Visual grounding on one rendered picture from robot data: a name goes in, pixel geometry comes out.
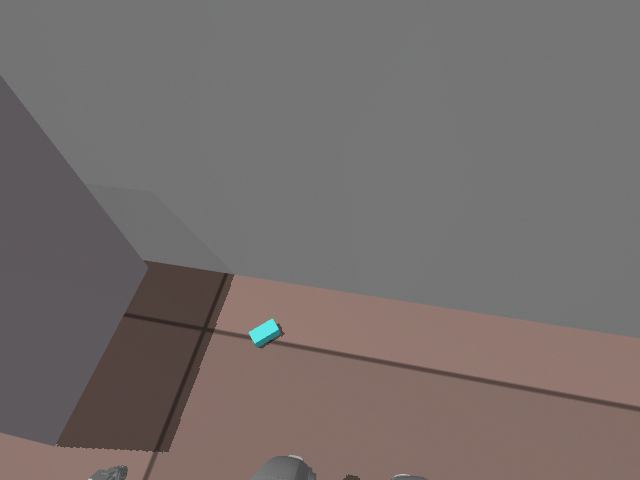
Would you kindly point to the small box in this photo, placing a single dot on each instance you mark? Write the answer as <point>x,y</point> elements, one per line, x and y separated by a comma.
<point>264,333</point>

